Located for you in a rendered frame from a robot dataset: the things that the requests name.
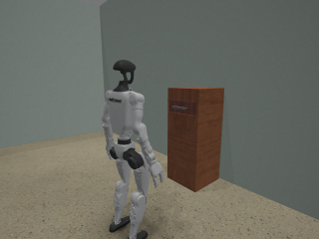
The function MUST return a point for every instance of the left robot upper arm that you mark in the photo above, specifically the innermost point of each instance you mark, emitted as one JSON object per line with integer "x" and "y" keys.
{"x": 106, "y": 110}

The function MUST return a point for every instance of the handle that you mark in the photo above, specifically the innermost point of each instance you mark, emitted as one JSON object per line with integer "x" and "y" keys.
{"x": 178, "y": 108}

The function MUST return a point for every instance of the robot left shin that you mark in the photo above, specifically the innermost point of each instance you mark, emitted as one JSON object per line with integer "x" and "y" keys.
{"x": 120, "y": 200}

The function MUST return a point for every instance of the right robot upper arm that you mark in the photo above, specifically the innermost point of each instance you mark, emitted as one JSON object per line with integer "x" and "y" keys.
{"x": 137, "y": 101}

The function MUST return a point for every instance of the right robot hand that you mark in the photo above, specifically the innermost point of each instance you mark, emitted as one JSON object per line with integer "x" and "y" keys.
{"x": 155, "y": 170}

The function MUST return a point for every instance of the cabinet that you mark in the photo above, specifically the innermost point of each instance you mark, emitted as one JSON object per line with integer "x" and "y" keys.
{"x": 194, "y": 142}

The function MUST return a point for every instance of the left robot forearm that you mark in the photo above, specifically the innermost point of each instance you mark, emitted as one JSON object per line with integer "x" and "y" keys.
{"x": 108, "y": 132}

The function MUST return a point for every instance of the left robot hand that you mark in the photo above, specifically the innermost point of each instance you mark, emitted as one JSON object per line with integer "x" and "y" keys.
{"x": 108, "y": 147}

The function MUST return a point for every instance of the right robot forearm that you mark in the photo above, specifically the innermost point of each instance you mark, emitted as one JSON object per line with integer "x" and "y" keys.
{"x": 143, "y": 140}

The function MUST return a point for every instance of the robot head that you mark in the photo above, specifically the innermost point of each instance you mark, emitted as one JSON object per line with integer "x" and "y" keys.
{"x": 124, "y": 66}

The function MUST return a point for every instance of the drawer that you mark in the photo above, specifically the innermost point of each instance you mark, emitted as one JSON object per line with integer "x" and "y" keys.
{"x": 191, "y": 107}

